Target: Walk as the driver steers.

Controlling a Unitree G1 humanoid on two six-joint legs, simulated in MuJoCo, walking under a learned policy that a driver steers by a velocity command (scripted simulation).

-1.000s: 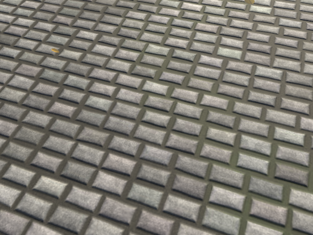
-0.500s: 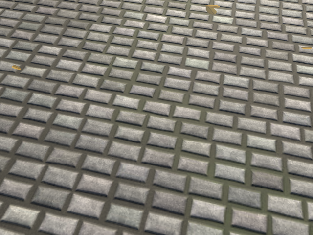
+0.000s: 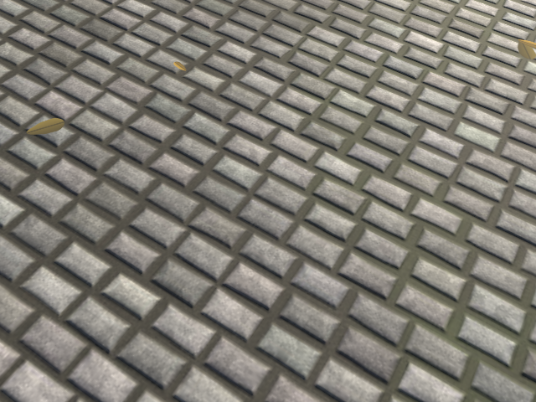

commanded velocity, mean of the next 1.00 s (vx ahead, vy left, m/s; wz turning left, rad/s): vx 0.22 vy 0.00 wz -0.28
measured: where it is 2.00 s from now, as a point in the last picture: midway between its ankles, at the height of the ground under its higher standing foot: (341, 308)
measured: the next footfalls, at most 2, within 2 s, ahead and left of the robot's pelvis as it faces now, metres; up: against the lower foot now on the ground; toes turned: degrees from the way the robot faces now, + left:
right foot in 0.30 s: +0.04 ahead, -0.14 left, +0.00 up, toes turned -1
right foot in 1.04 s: +0.33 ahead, -0.22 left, +0.00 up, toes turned -25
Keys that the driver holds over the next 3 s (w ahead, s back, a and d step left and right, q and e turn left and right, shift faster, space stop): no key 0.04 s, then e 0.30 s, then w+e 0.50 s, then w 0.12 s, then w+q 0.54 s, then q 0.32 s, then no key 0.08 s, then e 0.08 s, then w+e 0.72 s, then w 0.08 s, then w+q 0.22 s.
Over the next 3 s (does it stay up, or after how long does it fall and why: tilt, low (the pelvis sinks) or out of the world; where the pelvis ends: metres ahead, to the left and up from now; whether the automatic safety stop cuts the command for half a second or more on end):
stays up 1.03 -0.29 0.00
